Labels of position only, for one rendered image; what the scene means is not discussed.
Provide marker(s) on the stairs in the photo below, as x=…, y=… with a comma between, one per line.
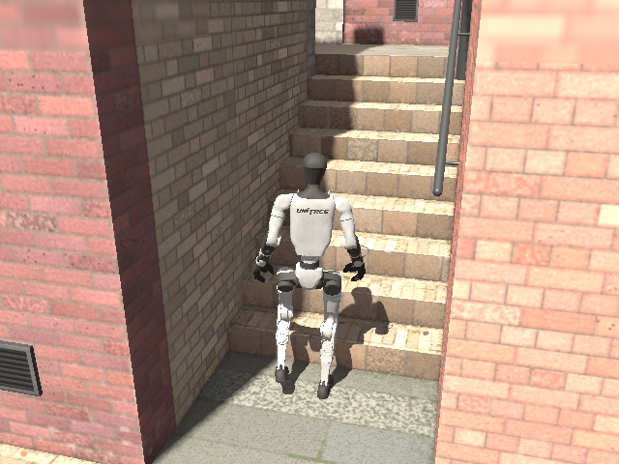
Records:
x=376, y=120

